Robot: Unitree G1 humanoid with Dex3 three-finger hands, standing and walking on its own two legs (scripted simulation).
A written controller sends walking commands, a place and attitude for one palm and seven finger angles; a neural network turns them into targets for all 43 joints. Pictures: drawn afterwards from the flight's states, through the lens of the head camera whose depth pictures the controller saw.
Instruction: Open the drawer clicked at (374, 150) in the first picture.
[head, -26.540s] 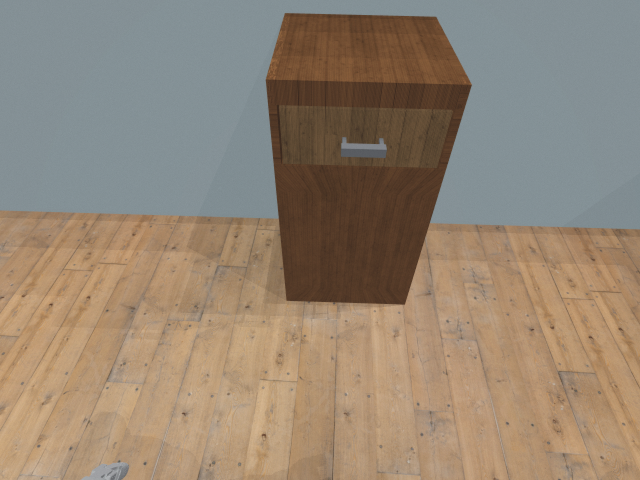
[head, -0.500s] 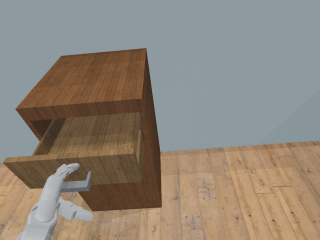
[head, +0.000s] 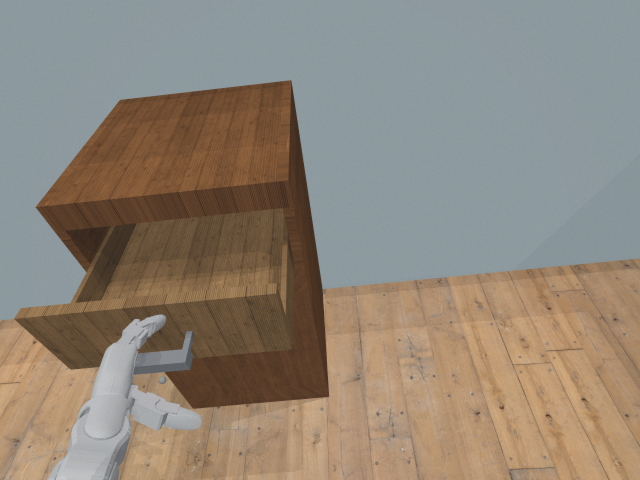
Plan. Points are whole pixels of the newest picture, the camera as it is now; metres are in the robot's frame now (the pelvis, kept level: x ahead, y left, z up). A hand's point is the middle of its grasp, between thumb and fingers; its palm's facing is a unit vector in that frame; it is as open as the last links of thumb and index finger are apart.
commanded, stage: stand and wait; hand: left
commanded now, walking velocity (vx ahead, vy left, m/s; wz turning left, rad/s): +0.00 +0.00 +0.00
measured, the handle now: (158, 350) +0.34 +0.27 -0.05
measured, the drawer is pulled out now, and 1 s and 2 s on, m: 0.20 0.21 0.21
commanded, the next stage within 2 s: none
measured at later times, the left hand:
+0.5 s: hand (162, 383) +0.26 +0.22 +0.00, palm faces +0.13 -0.86 -0.49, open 15.4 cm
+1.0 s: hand (164, 384) +0.26 +0.22 +0.00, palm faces +0.16 -0.86 -0.49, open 15.4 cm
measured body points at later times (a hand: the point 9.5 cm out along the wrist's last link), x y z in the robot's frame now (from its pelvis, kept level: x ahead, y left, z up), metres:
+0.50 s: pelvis +0.01 -0.01 +0.00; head -0.02 -0.06 +0.45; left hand +0.25 +0.27 +0.03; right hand +0.02 -0.23 -0.18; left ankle +0.06 +0.12 -0.74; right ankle +0.02 -0.08 -0.74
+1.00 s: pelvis +0.01 -0.02 +0.00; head -0.02 -0.07 +0.45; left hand +0.25 +0.26 +0.03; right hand +0.00 -0.24 -0.18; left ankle +0.06 +0.12 -0.74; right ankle +0.02 -0.08 -0.74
